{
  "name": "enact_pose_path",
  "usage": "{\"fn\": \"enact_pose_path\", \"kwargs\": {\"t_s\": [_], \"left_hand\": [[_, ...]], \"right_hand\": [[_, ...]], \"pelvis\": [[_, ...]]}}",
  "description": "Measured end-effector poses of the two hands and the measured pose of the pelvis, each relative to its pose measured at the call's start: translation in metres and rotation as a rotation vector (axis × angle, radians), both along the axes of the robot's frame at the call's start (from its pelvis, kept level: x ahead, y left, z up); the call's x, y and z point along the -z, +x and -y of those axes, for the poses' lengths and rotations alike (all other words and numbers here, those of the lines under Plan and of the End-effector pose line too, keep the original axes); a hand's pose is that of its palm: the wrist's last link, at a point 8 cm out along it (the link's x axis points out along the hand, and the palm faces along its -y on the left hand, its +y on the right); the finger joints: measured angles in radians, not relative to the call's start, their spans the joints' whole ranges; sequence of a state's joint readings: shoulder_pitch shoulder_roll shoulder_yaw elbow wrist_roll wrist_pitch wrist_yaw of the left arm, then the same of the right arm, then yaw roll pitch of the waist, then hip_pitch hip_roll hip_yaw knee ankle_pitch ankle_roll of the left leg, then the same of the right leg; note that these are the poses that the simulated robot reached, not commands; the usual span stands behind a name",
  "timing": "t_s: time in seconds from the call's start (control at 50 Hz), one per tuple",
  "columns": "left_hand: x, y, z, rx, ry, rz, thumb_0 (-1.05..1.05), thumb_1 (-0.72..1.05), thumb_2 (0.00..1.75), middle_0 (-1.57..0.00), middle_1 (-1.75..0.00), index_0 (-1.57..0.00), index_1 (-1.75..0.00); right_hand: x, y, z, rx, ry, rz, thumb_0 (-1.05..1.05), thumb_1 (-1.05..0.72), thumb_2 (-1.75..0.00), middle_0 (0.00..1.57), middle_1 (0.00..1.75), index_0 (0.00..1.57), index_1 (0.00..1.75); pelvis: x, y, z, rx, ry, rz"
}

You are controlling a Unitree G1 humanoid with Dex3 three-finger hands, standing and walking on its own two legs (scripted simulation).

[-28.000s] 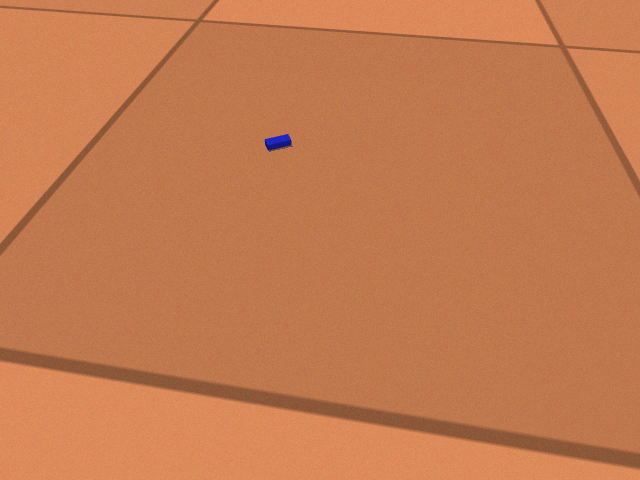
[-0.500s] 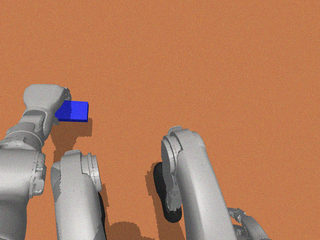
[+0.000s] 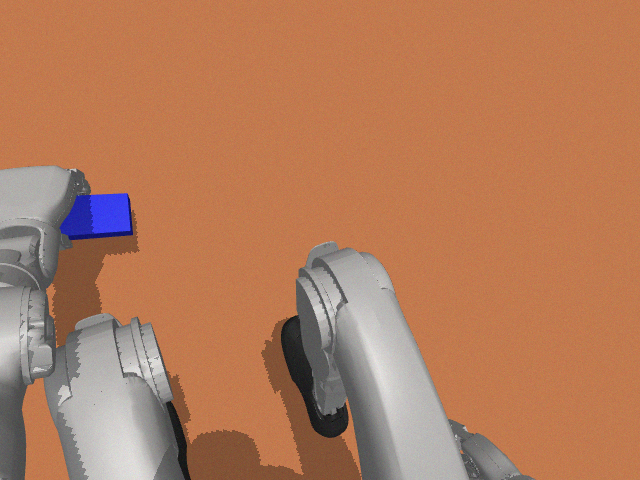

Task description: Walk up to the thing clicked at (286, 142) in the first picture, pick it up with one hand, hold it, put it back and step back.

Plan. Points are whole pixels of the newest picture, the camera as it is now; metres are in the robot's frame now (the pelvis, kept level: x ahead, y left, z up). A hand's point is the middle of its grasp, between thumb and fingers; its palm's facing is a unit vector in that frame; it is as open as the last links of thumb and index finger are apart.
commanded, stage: rest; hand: left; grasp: from above
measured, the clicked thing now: (80, 217) +0.46 +0.17 -0.26
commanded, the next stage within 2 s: open in 1.02 s
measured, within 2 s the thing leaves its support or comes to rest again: rests again in 1.16 s
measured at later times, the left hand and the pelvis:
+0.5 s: hand (69, 226) +0.45 +0.18 -0.24, palm faces -0.43 +0.00 -0.90, open 8.1 cm; pelvis +0.00 +0.01 +0.00, yaw -3 degrees
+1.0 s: hand (56, 228) +0.45 +0.20 -0.25, palm faces -0.48 -0.02 -0.88, open 8.2 cm; pelvis -0.01 +0.01 +0.00, yaw -4 degrees
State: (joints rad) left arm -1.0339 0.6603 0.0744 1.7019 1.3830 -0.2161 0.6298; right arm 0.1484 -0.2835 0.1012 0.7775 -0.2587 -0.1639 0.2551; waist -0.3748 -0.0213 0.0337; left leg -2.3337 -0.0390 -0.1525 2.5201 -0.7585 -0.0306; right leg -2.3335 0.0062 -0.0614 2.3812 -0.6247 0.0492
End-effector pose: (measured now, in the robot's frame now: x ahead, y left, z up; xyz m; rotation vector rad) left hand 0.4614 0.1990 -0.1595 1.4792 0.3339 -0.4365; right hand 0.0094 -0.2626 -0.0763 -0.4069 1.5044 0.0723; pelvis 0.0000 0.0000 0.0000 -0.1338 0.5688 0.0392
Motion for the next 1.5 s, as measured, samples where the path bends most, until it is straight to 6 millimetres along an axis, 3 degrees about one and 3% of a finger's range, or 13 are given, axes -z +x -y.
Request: {"fn": "enact_pose_path", "kwargs": {"t_s": [0.22, 0.58, 0.76, 0.9, 1.18, 1.3, 1.5], "left_hand": [[0.022, -0.009, -0.008, 0.027, -0.006, -0.020, 0.01, 0.27, 0.22, -0.90, -0.20, -0.94, -0.18], [0.020, -0.001, 0.017, 0.053, 0.010, 0.074, 0.01, 0.25, 0.24, -0.92, -0.18, -0.96, -0.17], [0.031, 0.003, 0.002, -0.060, 0.007, 0.011, 0.00, 0.25, 0.25, -0.92, -0.18, -0.95, -0.19], [0.031, 0.002, -0.004, -0.002, -0.005, -0.014, 0.00, 0.25, 0.26, -0.92, -0.19, -0.94, -0.19], [0.031, -0.007, 0.006, 0.104, 0.004, 0.053, 0.00, 0.27, 0.25, -0.90, -0.21, -0.92, -0.20], [0.030, -0.003, 0.009, 0.073, 0.021, 0.081, 0.00, 0.22, 0.35, -0.83, -0.29, -0.84, -0.30], [0.037, 0.009, 0.005, -0.027, 0.025, 0.026, 0.00, -0.03, 0.59, -0.61, -0.43, -0.58, -0.48]], "right_hand": [[-0.008, -0.017, -0.003, -0.030, -0.001, -0.048, 0.00, -0.91, -0.89, 0.20, 0.30, 0.20, 0.30], [-0.019, -0.009, -0.009, -0.098, 0.044, 0.012, 0.00, -0.91, -0.89, 0.20, 0.30, 0.20, 0.30], [-0.025, -0.015, -0.003, -0.101, 0.034, -0.003, 0.00, -0.91, -0.90, 0.20, 0.30, 0.20, 0.30], [-0.028, -0.022, -0.007, -0.116, 0.029, -0.044, 0.00, -0.92, -0.90, 0.20, 0.30, 0.20, 0.30], [-0.030, -0.005, -0.019, -0.200, 0.056, 0.006, 0.00, -0.91, -0.90, 0.20, 0.30, 0.20, 0.30], [-0.035, -0.002, -0.018, -0.198, 0.052, 0.029, 0.00, -0.91, -0.90, 0.20, 0.30, 0.20, 0.30], [-0.043, -0.012, -0.013, -0.173, 0.046, 0.001, 0.00, -0.91, -0.90, 0.20, 0.30, 0.20, 0.30]], "pelvis": [[0.006, -0.001, -0.002, 0.013, -0.024, 0.029], [0.004, -0.006, -0.007, 0.028, -0.052, 0.046], [0.004, -0.008, -0.005, 0.031, -0.054, 0.050], [0.004, -0.007, -0.005, 0.029, -0.063, 0.065], [-0.001, -0.011, -0.008, 0.039, -0.081, 0.080], [-0.003, -0.013, -0.009, 0.041, -0.087, 0.072], [-0.002, -0.011, -0.009, 0.038, -0.086, 0.062]]}}
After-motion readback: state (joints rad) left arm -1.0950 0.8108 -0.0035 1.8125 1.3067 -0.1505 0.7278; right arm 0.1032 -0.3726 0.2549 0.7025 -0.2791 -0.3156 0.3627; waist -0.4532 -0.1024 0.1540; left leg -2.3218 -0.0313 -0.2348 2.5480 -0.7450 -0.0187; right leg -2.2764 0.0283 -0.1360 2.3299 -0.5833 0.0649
